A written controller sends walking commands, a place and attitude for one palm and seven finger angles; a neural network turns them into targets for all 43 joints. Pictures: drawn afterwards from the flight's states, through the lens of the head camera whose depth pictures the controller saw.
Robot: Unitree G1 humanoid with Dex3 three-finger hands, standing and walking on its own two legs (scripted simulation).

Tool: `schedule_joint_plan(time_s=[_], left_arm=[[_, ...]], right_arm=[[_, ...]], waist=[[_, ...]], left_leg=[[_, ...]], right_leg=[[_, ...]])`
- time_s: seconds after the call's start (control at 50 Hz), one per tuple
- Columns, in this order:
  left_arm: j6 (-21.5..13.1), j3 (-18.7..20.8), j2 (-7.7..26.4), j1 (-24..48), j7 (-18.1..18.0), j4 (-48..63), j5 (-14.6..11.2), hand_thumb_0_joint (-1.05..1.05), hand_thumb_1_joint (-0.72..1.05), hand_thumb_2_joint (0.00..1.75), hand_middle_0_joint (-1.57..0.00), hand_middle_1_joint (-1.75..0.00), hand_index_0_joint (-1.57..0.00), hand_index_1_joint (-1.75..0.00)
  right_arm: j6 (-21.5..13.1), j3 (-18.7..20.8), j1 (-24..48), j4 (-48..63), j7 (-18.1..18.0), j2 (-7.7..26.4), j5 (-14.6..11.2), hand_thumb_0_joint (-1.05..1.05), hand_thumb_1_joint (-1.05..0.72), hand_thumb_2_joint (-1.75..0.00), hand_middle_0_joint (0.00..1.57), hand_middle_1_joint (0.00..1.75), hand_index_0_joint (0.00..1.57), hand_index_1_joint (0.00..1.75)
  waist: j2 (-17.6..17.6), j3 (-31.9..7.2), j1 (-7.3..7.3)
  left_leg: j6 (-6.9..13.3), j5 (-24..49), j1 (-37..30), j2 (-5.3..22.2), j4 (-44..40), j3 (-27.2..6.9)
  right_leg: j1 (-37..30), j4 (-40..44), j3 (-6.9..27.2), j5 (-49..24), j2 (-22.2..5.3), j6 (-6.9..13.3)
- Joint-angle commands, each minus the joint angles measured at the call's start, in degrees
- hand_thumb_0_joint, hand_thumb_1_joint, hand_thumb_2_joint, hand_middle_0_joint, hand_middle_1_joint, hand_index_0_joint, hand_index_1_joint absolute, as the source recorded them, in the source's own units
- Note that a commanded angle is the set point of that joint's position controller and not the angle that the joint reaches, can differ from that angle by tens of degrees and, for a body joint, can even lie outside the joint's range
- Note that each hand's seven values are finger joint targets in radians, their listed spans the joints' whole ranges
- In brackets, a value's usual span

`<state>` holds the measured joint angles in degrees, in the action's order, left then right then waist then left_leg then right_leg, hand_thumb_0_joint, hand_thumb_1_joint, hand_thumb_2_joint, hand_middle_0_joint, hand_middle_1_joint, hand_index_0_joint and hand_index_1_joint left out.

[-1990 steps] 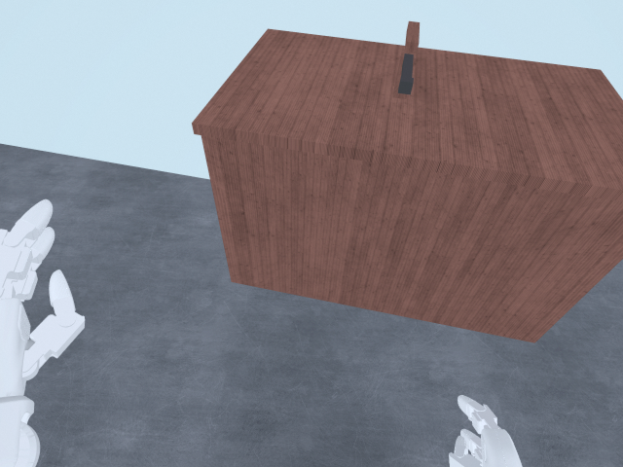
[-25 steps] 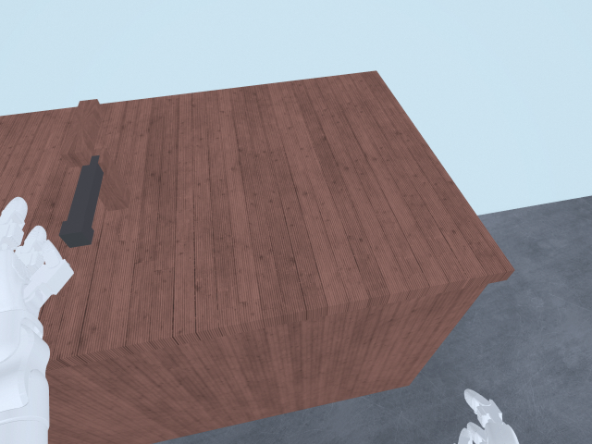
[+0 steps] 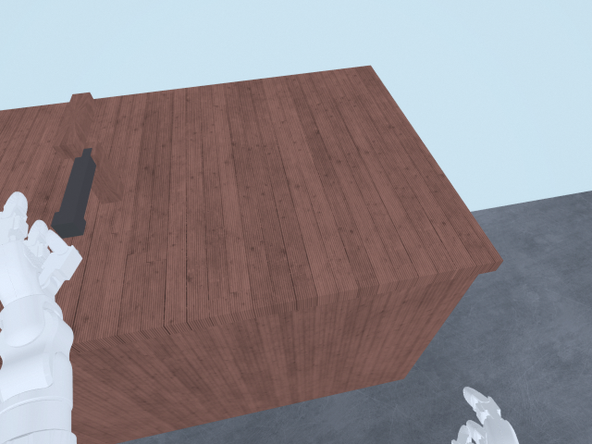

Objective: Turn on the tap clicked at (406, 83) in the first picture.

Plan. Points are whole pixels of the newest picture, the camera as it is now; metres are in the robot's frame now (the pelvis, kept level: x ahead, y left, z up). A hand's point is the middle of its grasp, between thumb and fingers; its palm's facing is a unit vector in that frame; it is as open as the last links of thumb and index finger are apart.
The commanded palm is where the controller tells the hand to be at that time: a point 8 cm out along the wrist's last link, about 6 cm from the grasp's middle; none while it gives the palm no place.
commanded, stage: push the lever round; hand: left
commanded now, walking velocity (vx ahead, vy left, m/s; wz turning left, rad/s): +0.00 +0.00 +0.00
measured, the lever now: (69, 223) +0.36 +0.35 +0.10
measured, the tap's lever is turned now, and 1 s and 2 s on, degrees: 0 19 60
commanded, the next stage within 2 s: none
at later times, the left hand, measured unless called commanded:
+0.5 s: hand (106, 243) +0.33 +0.28 +0.10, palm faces +0.65 -0.76 -0.04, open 7.3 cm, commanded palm +0.29 +0.30 +0.10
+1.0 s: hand (142, 229) +0.35 +0.24 +0.10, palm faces +0.73 -0.68 -0.06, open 7.4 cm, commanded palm +0.31 +0.27 +0.10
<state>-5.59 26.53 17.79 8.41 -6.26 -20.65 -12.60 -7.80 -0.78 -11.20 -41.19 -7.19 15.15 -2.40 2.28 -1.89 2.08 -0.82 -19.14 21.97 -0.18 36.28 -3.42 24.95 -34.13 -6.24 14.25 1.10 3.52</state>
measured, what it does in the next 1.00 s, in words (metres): stands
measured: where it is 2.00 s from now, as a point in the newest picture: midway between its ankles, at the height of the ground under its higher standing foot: outside the picture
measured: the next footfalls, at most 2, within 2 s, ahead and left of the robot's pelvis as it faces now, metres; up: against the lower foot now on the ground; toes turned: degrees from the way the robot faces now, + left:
none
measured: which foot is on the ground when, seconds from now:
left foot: down 0.00-1.00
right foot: down 0.00-1.00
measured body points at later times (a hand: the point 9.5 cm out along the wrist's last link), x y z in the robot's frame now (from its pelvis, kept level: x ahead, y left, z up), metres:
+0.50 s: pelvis +0.00 +0.01 +0.00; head +0.02 +0.00 +0.45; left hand +0.29 +0.32 +0.10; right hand +0.18 -0.22 -0.10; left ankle -0.01 +0.13 -0.73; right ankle +0.04 -0.08 -0.73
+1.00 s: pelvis +0.00 +0.00 +0.00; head +0.01 -0.01 +0.45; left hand +0.31 +0.28 +0.11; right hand +0.17 -0.23 -0.10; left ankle -0.01 +0.13 -0.73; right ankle +0.04 -0.08 -0.73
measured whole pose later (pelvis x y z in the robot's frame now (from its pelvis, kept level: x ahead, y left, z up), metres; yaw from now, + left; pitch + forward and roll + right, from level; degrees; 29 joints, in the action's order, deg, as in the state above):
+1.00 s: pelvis +0.00 +0.00 +0.00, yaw +0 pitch +3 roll +0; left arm -0.3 13.5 5.3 15.8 -35.0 -19.0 -2.4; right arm -1.8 -0.3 -7.2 -42.6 -5.6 12.4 0.6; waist 2.0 -2.5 1.7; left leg -0.7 -17.8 19.3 -0.6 33.7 -3.2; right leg 22.5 -32.1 -5.9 13.3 0.7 3.3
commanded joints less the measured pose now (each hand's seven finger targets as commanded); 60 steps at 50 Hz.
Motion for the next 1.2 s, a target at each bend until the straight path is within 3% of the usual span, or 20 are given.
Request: schedule_joint_plan(time_s=[0.0, 0.08, 0.26, 0.28, 0.3, 0.34, 0.38, 0.46, 0.52, 0.58, 0.62, 0.68, 0.74, 0.78, 0.92, 0.98, 1.06, 1.08, 1.16, 1.18], left_arm=[[-4.0, -1.7, 13.1, 19.8, -2.8, 14.4, 2.5, 0.0, 0.9, 0.9, -0.15, -0.15, -0.15, -0.15], [-4.0, -2.4, 12.2, 20.7, -5.0, 14.3, 3.0, 0.0, 0.9, 0.9, -0.15, -0.15, -0.15, -0.15], [-3.7, -6.8, 6.5, 20.1, -9.5, 16.0, 4.4, 0.0, 0.9, 0.9, -0.15, -0.15, -0.15, -0.15], [-3.9, -5.1, 8.1, 21.4, -10.5, 16.6, 5.1, 0.0, 0.9, 0.9, -0.15, -0.15, -0.15, -0.15], [-3.8, -7.2, 5.7, 21.2, -10.9, 16.9, 5.2, 0.0, 0.9, 0.9, -0.15, -0.15, -0.15, -0.15], [-3.4, -7.2, 5.4, 20.0, -11.8, 16.7, 5.5, 0.0, 0.9, 0.9, -0.15, -0.15, -0.15, -0.15], [-3.5, -7.5, 5.0, 21.0, -13.1, 18.8, 6.3, 0.0, 0.9, 0.9, -0.15, -0.15, -0.15, -0.15], [-3.0, -11.5, 0.7, 20.5, -15.3, 20.0, 7.1, 0.0, 0.9, 0.9, -0.15, -0.15, -0.15, -0.15], [-1.7, -11.0, 0.6, 21.1, -17.4, 17.4, 7.6, 0.0, 0.9, 0.9, -0.15, -0.15, -0.15, -0.15], [-0.5, -9.3, 1.9, 22.9, -19.9, 17.5, 8.5, 0.0, 0.9, 0.9, -0.15, -0.15, -0.15, -0.15], [0.2, -12.5, -0.9, 23.8, -21.3, 17.6, 9.5, 0.0, 0.9, 0.9, -0.15, -0.15, -0.15, -0.15], [1.2, -11.5, -0.5, 23.9, -23.7, 17.3, 10.7, 0.0, 0.9, 0.9, -0.15, -0.15, -0.15, -0.15], [1.6, -13.3, -2.0, 26.4, -25.0, 16.6, 10.9, 0.0, 0.9, 0.9, -0.15, -0.15, -0.15, -0.15], [1.5, -11.2, -0.6, 26.3, -26.1, 16.5, 11.3, 0.0, 0.9, 0.9, -0.15, -0.15, -0.15, -0.15], [1.7, -14.4, -4.7, 27.9, -28.7, 15.2, 12.2, 0.0, 0.9, 0.9, -0.15, -0.15, -0.15, -0.15], [2.0, -11.2, -1.7, 29.4, -29.7, 13.1, 12.3, 0.0, 0.9, 0.9, -0.15, -0.15, -0.15, -0.15], [2.2, -13.6, -4.2, 31.4, -31.1, 11.4, 12.5, 0.0, 0.9, 0.9, -0.15, -0.15, -0.15, -0.15], [2.2, -11.2, -2.5, 31.3, -31.8, 10.4, 12.7, 0.0, 0.9, 0.9, -0.15, -0.15, -0.15, -0.15], [2.0, -14.1, -4.8, 34.5, -33.1, 9.5, 13.4, 0.0, 0.9, 0.9, -0.15, -0.15, -0.15, -0.15], [1.8, -11.9, -3.2, 35.2, -33.7, 9.5, 13.7, 0.0, 0.9, 0.9, -0.15, -0.15, -0.15, -0.15]], right_arm=[[-3.0, 2.3, 4.4, 7.6, -0.6, 6.6, 0.0, 0.0, -0.9, -0.9, 0.2, 0.3, 0.2, 0.3], [-2.7, 2.2, 5.0, 7.5, -0.9, 6.7, 0.1, 0.0, -0.9, -0.9, 0.2, 0.3, 0.2, 0.3], [-2.3, 2.2, 5.9, 7.6, -0.4, 6.1, 0.9, 0.0, -0.9, -0.9, 0.2, 0.3, 0.2, 0.3], [-2.1, 2.1, 6.0, 7.3, -0.4, 6.0, 0.8, 0.0, -0.9, -0.9, 0.2, 0.3, 0.2, 0.3], [-2.1, 2.1, 6.0, 7.5, -0.2, 5.7, 0.9, 0.0, -0.9, -0.9, 0.2, 0.3, 0.2, 0.3], [-1.9, 2.3, 6.2, 7.5, -0.1, 5.8, 1.1, 0.0, -0.9, -0.9, 0.2, 0.3, 0.2, 0.3], [-1.7, 2.1, 6.7, 7.6, -0.1, 5.5, 1.2, 0.0, -0.9, -0.9, 0.2, 0.3, 0.2, 0.3], [-1.5, 2.4, 7.0, 7.8, 0.4, 5.3, 1.6, 0.0, -0.9, -0.9, 0.2, 0.3, 0.2, 0.3], [-0.7, 2.3, 7.7, 7.7, 0.4, 5.3, 1.7, 0.0, -0.9, -0.9, 0.2, 0.3, 0.2, 0.3], [0.3, 2.2, 9.1, 7.6, 0.1, 5.0, 1.6, 0.0, -0.9, -0.9, 0.2, 0.3, 0.2, 0.3], [0.7, 2.1, 9.1, 7.7, 0.4, 4.7, 2.0, 0.0, -0.9, -0.9, 0.2, 0.3, 0.2, 0.3], [1.4, 2.3, 9.5, 7.3, 0.5, 4.7, 2.3, 0.0, -0.9, -0.9, 0.2, 0.3, 0.2, 0.3], [2.1, 2.3, 9.7, 7.4, 0.5, 4.5, 2.5, 0.0, -0.9, -0.9, 0.2, 0.3, 0.2, 0.3], [2.4, 2.5, 9.8, 6.9, 0.4, 4.4, 2.6, 0.0, -0.9, -0.9, 0.2, 0.3, 0.2, 0.3], [3.2, 2.7, 10.1, 6.8, 0.9, 3.8, 2.9, 0.0, -0.9, -0.9, 0.2, 0.3, 0.2, 0.3], [3.6, 2.8, 10.5, 6.1, 0.6, 4.0, 2.7, 0.0, -0.9, -0.9, 0.2, 0.3, 0.2, 0.3], [3.9, 2.8, 10.9, 6.2, 0.8, 3.6, 2.9, 0.0, -0.9, -0.9, 0.2, 0.3, 0.2, 0.3], [4.0, 3.0, 11.0, 5.6, 0.7, 3.7, 2.9, 0.0, -0.9, -0.9, 0.2, 0.3, 0.2, 0.3], [4.0, 3.0, 11.2, 5.5, 1.0, 3.6, 3.1, 0.0, -0.9, -0.9, 0.2, 0.3, 0.2, 0.3], [4.0, 3.2, 11.1, 5.0, 0.9, 3.6, 3.2, 0.0, -0.9, -0.9, 0.2, 0.3, 0.2, 0.3]], waist=[[2.2, -12.7, -2.43], [-0.6, -12.7, -2.44], [-0.5, -14.5, -1.87], [1.0, -14.2, -1.78], [0.7, -14.6, -1.86], [-0.7, -14.4, -1.7], [2.0, -14.6, -1.35], [0.0, -14.9, -1.7], [-3.0, -13.3, -1.72], [-0.8, -12.5, -1.17], [-0.5, -13.6, -1.63], [0.2, -14.2, -1.14], [-3.3, -15.0, -1.98], [-2.1, -15.3, -1.3], [-2.2, -15.4, -1.64], [-3.4, -13.8, -1.64], [-3.9, -13.9, -1.95], [-2.8, -13.6, -1.61], [-3.0, -13.8, -2.47], [-1.8, -14.0, -1.93]], left_leg=[[2.7, 5.3, 0.7, -0.9, -5.6, 0.9], [2.8, 4.5, 1.1, -0.8, -5.8, 0.5], [2.0, 8.7, -1.3, -0.8, -6.3, 0.4], [1.8, 9.1, -1.7, -0.8, -6.5, 0.2], [1.7, 9.4, -2.0, -0.8, -6.5, 0.3], [1.7, 10.1, -1.8, -0.7, -6.4, 0.5], [1.2, 11.2, -2.7, -0.7, -6.6, 0.2], [0.9, 12.2, -3.9, -0.4, -6.5, 0.2], [1.1, 10.1, -2.3, -0.4, -7.0, -0.1], [1.0, 8.4, -2.0, -0.5, -7.7, 0.0], [0.7, 9.8, -2.7, -0.4, -7.5, 0.1], [0.7, 10.5, -2.9, -0.4, -7.4, 0.0], [1.2, 9.5, -2.4, -0.3, -7.0, 0.6], [1.0, 10.1, -2.5, -0.3, -7.3, 0.4], [1.2, 11.1, -3.0, -0.1, -6.9, 1.0], [1.6, 8.0, -1.5, -0.1, -7.5, 1.0], [1.8, 6.3, -1.1, -0.1, -7.5, 1.4], [1.8, 5.2, -1.1, -0.1, -7.8, 1.4], [2.0, 4.4, -1.1, 0.0, -7.6, 1.8], [1.8, 4.3, -1.1, 0.0, -8.0, 1.4]], right_leg=[[-10.7, 6.0, 6.2, -2.7, -2.5, -2.7], [-11.0, 6.3, 6.1, -1.5, -2.6, -2.8], [-12.0, 5.6, 4.9, -6.4, -2.4, -2.5], [-11.9, 5.5, 4.8, -6.3, -2.5, -2.3], [-11.9, 5.4, 4.7, -6.5, -2.4, -2.4], [-12.4, 5.5, 4.6, -7.5, -2.4, -2.4], [-12.4, 5.1, 4.5, -7.7, -2.5, -2.0], [-11.9, 5.1, 3.9, -8.2, -2.3, -2.1], [-11.7, 5.7, 4.0, -5.9, -2.4, -2.3], [-12.0, 6.4, 4.5, -3.7, -2.7, -2.2], [-12.0, 6.1, 4.2, -4.9, -2.6, -2.1], [-12.2, 6.1, 4.3, -5.0, -2.6, -2.0], [-12.9, 6.9, 4.8, -4.8, -2.8, -2.4], [-13.7, 6.7, 4.9, -5.2, -2.8, -2.2], [-13.8, 7.1, 5.0, -6.7, -3.1, -2.2], [-13.8, 8.3, 5.7, -3.1, -3.3, -2.4], [-13.9, 9.3, 6.1, -1.3, -3.7, -2.7], [-13.6, 9.6, 6.2, 0.0, -3.6, -2.6], [-13.3, 10.1, 6.4, 0.8, -3.8, -2.7], [-13.3, 9.7, 6.1, 0.7, -3.7, -2.5]])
